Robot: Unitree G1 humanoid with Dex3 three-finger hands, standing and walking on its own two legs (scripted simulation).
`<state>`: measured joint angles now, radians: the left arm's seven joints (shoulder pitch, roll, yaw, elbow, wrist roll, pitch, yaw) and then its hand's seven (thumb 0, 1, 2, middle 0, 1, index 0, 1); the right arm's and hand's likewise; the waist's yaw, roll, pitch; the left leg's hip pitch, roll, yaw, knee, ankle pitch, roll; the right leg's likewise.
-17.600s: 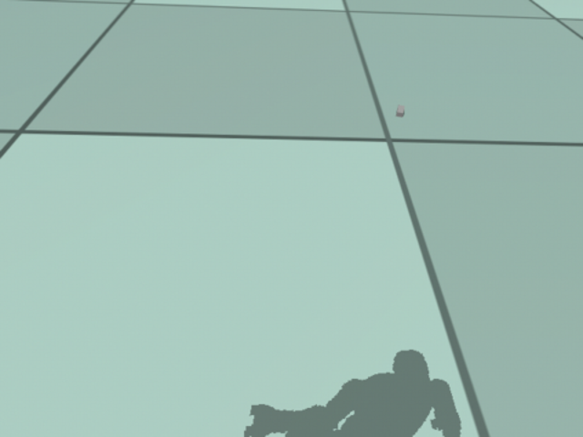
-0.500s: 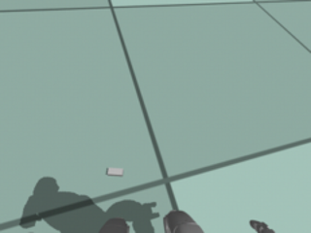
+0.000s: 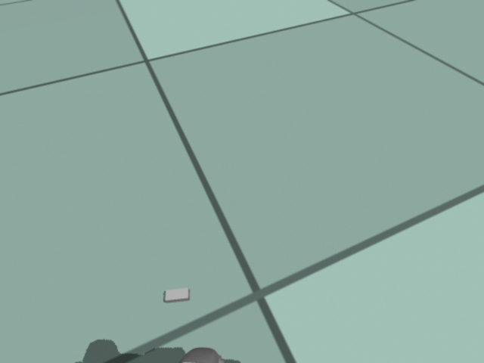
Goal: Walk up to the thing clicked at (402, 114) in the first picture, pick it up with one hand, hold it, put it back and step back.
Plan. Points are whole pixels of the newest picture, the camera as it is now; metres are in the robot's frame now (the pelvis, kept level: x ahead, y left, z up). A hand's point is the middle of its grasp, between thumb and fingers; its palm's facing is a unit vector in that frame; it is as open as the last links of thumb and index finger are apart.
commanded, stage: walk up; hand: left
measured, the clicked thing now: (177, 295) +0.47 +0.30 -0.73
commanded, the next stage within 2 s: none
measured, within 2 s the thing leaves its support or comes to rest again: neither
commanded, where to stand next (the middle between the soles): +0.10 +0.02 m, yaw +5 degrees
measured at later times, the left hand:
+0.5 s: hand out of the picture +0.08 +0.37 -0.16, palm faces +0.06 -0.94 -0.35, open 7.4 cm
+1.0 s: hand out of the picture +0.04 +0.29 -0.12, palm faces +0.04 -0.92 -0.40, open 7.4 cm
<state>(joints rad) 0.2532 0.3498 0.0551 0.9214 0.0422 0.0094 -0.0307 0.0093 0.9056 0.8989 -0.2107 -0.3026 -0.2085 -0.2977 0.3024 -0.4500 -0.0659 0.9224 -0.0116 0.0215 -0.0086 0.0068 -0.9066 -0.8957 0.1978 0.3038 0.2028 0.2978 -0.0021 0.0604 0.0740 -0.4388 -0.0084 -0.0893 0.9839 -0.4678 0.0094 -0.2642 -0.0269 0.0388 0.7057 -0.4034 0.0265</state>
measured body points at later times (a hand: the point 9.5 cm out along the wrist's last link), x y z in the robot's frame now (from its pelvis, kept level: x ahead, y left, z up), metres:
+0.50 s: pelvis +0.02 +0.07 +0.01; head +0.06 +0.14 +0.45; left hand +0.08 +0.42 -0.14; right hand +0.14 -0.25 -0.06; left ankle +0.06 +0.17 -0.72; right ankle +0.06 -0.11 -0.63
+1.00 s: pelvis +0.00 +0.01 +0.01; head +0.00 +0.00 +0.46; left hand +0.03 +0.34 -0.10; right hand +0.04 -0.31 -0.12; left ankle +0.04 +0.14 -0.66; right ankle -0.02 -0.13 -0.71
